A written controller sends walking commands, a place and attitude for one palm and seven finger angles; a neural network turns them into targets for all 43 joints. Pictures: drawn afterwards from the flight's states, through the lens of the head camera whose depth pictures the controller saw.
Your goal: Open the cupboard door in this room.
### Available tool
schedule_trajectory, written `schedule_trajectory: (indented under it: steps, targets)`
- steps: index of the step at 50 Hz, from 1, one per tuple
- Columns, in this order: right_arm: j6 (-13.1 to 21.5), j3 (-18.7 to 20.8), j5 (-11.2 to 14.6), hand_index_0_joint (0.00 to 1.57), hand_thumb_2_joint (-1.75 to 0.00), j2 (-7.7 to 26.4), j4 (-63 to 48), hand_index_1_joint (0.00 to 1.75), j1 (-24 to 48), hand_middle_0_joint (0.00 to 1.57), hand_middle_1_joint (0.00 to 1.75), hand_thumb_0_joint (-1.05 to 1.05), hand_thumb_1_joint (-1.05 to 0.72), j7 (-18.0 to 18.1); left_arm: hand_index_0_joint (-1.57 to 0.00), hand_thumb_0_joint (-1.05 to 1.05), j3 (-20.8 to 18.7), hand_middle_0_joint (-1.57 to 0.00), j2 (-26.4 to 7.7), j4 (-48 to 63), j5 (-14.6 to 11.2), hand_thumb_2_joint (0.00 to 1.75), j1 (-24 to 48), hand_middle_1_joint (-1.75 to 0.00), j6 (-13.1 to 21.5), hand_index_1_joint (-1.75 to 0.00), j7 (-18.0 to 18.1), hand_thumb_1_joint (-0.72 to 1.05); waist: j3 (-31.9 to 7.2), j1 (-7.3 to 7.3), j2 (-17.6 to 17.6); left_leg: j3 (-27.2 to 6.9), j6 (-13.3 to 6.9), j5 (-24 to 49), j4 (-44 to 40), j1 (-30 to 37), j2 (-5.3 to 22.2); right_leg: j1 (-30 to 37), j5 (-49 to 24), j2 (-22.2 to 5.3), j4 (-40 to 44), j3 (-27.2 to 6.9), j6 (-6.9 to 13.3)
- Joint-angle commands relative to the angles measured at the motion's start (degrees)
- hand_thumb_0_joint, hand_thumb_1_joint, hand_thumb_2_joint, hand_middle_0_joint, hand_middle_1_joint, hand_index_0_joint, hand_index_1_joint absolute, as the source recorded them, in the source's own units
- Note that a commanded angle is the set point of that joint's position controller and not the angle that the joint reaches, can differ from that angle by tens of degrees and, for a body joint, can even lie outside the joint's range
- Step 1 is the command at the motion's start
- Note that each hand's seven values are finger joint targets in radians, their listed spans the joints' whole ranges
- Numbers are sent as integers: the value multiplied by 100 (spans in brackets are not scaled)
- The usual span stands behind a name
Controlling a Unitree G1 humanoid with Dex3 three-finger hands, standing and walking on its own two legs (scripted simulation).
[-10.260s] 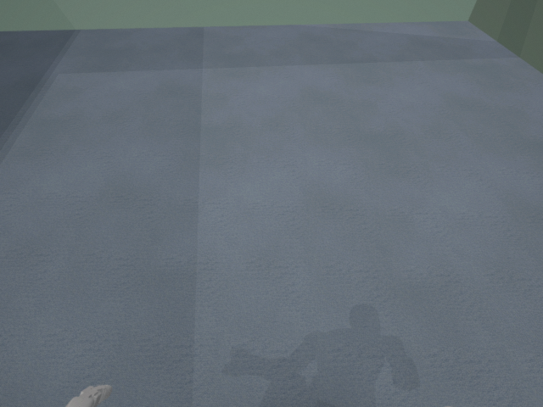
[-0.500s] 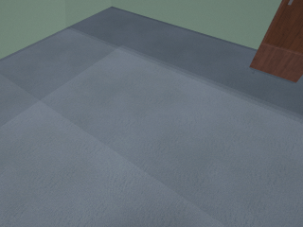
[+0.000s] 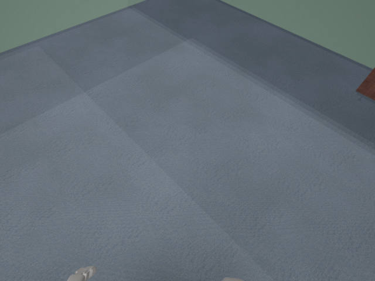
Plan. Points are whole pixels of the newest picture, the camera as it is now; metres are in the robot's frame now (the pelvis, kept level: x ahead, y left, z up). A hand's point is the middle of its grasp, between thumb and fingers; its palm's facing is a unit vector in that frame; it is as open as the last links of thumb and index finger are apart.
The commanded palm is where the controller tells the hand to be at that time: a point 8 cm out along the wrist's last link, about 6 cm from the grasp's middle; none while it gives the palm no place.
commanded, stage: turn or walk to find it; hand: left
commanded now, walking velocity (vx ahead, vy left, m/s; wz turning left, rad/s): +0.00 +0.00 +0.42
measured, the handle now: out of the picture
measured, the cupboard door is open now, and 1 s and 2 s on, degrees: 0 0 0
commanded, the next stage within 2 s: none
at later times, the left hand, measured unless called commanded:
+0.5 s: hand out of the picture -0.04 +0.14 -0.17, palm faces +0.27 -0.93 -0.25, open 7.3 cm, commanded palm none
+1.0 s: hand out of the picture -0.03 +0.20 -0.16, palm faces +0.43 -0.87 -0.25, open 7.3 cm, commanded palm none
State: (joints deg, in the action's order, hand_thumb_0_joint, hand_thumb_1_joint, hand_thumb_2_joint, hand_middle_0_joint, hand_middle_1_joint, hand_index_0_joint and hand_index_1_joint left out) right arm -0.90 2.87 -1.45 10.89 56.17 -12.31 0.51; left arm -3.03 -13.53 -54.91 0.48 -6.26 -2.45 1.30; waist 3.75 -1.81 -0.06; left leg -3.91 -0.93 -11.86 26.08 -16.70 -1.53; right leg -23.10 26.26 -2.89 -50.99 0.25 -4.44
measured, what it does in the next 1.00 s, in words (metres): steps on the spot, turning left: right foot, then left foot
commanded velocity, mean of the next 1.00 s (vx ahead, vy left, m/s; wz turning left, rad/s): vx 0.00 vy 0.00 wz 0.42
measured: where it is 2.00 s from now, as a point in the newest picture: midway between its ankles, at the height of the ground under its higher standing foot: outside the picture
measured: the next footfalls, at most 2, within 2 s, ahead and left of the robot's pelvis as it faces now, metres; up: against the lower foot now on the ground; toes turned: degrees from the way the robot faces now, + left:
right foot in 0.10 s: +0.03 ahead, -0.15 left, +0.00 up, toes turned +1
left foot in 0.60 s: -0.02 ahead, +0.08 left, +0.00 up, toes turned +23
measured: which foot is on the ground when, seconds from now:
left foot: down 0.00-0.10, up 0.12-0.58, down 0.60-1.00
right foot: up 0.00-0.08, down 0.10-0.62, up 0.64-1.00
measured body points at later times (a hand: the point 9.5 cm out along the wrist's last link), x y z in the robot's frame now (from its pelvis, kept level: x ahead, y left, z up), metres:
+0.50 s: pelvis -0.01 -0.05 +0.00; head +0.04 -0.06 +0.44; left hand -0.05 +0.18 -0.15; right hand +0.13 -0.29 -0.16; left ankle -0.07 +0.08 -0.69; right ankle -0.01 -0.15 -0.74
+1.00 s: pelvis -0.02 -0.03 +0.00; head +0.00 +0.00 +0.45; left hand -0.05 +0.25 -0.14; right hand +0.14 -0.22 -0.14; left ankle -0.06 +0.06 -0.74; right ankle +0.03 -0.18 -0.68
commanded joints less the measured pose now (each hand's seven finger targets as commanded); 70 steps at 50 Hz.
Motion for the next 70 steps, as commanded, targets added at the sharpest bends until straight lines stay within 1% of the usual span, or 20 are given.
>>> schedule_trajectory:
  steps: [1,3,4,5,6,9,12,26,29,31,32,38,50,55,56,57,58,60,63,70]
  targets:
    - [5,333,-25,20,-90,1276,-362,30,-170,20,30,0,-90,59,-20,0,-53,-20,-306,417,-35,90,-343,-30,146,-30,12,90,-775,87,1102,-1474,-825,2678,-228,741,1279,423,-210,146,1266,134,31]
    - [-18,348,17,20,-90,1213,-437,30,27,20,30,0,-90,33,-20,0,-99,-20,-431,288,-28,90,-824,-30,200,-30,15,90,-847,351,836,-1326,-500,1724,104,3,984,1507,-1370,126,2563,220,46]
    - [-23,334,62,20,-90,1001,-466,30,-44,20,30,0,-90,3,-20,0,-145,-20,-708,261,26,90,-980,-30,261,-30,33,90,-915,386,158,-1028,-172,673,536,-684,594,2257,-1740,-354,3123,-135,124]
    - [-25,260,82,20,-90,585,-584,30,-131,20,30,0,-90,-31,-20,0,-248,-20,-1252,303,118,90,-1020,-30,306,-30,89,90,-815,408,-1563,-115,227,-1311,1722,-1701,-135,2629,-1846,-1822,3416,-1605,593]
    - [-77,296,37,20,-90,755,-673,30,104,20,30,0,-90,-12,-20,0,-228,-20,-1372,413,81,90,-940,-30,270,-30,82,90,-611,481,-1740,-64,258,-2235,2831,-1680,-120,1716,-2212,-2480,3529,-2078,1095]
    - [-214,339,-4,20,-90,807,-380,30,-15,20,30,0,-90,-82,-20,0,-156,-20,-879,583,55,90,-251,-30,286,-30,80,90,-9,117,-1026,-131,274,-1389,4267,-1607,181,931,-1910,-1749,3518,-1035,1062]
    - [-215,293,16,20,-90,698,-215,30,-244,20,30,0,-90,-132,-20,0,-60,-20,-620,555,46,90,-369,-30,348,-30,53,90,-133,23,-951,104,426,-799,4413,-1655,206,1389,-3276,-1317,3178,-115,868]
    - [-116,47,109,20,-90,602,-462,30,714,20,30,0,-90,-86,-20,0,-183,-20,-1010,76,144,90,-1384,-30,279,-30,82,90,-601,469,-1139,816,344,-1303,1485,-543,298,2215,-4910,-1777,2455,166,1211]
    - [-26,90,85,20,-90,813,-328,30,153,20,30,0,-90,-93,-20,0,-187,-20,-987,93,56,90,-1086,-30,231,-30,51,90,-768,71,-627,797,196,392,-225,885,411,1406,-3814,-1509,1619,733,670]
    - [15,299,64,20,-90,1730,-279,30,-308,20,30,0,-90,-39,-20,0,-22,-20,-408,390,13,90,-1027,-30,159,-30,23,90,-905,-138,1806,-1725,-977,3964,-553,1995,2513,-723,1188,-373,-397,893,0]
    - [-39,281,65,20,-90,1711,-197,30,-399,20,30,0,-90,-32,-20,0,-38,-20,-574,425,51,90,-760,-30,96,-30,57,90,-782,-193,1125,-1188,-1169,3421,-497,1491,2557,-436,1197,-429,-901,432,99]
    - [60,156,70,20,-90,1215,-428,30,340,20,30,0,-90,66,-20,0,-122,-20,-551,138,62,90,-840,-30,68,-30,-54,90,-459,184,729,-531,-765,2623,-671,1137,1470,-686,-332,-334,-1412,143,-45]
    - [22,290,-9,20,-90,1215,-393,30,-177,20,30,0,-90,38,-20,0,-66,-20,-375,592,14,90,-81,-30,83,-30,-5,90,-528,-35,905,-1375,-965,2394,-539,961,1432,-168,-18,-59,361,95,-60]
    - [-7,321,35,20,-90,1166,-457,30,-26,20,30,0,-90,15,-20,0,-99,-20,-462,449,-31,90,-729,-30,203,-30,27,90,-852,318,729,-1418,-568,1935,61,115,1019,1548,-1420,62,2679,202,68]
    - [5,297,87,20,-90,937,-464,30,-119,20,30,0,-90,-14,-20,0,-145,-20,-740,409,15,90,-888,-30,271,-30,51,90,-963,359,71,-1095,-231,890,515,-590,673,2385,-1827,-514,3207,-269,179]
    - [8,234,110,20,-90,537,-572,30,-184,20,30,0,-90,-45,-20,0,-245,-20,-1257,416,105,90,-990,-30,323,-30,103,90,-983,412,-1584,-120,196,-1289,1701,-1597,-143,2910,-2509,-1957,3385,-1600,696]
    - [-51,286,59,20,-90,741,-629,30,-42,20,30,0,-90,-15,-20,0,-211,-20,-1313,483,66,90,-991,-30,291,-30,91,90,-828,460,-1517,-45,238,-2273,2814,-1541,-141,2037,-3012,-2564,3376,-1812,1206]
    - [-205,340,5,20,-90,802,-363,30,-188,20,30,0,-90,-57,-20,0,-194,-20,-906,609,37,90,-330,-30,300,-30,106,90,-305,163,-1143,-226,262,-1649,4031,-1467,101,1139,-1985,-2017,3612,-1216,1225]
    - [-242,307,3,20,-90,643,-149,30,-457,20,30,0,-90,-129,-20,0,-71,-20,-578,654,30,90,-136,-30,325,-30,66,90,-31,-31,-802,31,387,-876,4409,-1513,203,1118,-2538,-1383,3386,-181,887]
    - [-271,250,18,20,-90,661,-229,30,16,20,30,0,-90,-120,-20,0,-132,-20,-716,411,81,90,-836,-30,340,-30,90,90,-160,265,-880,242,557,-1035,3794,-1432,405,1590,-2798,-1662,3318,-71,1135]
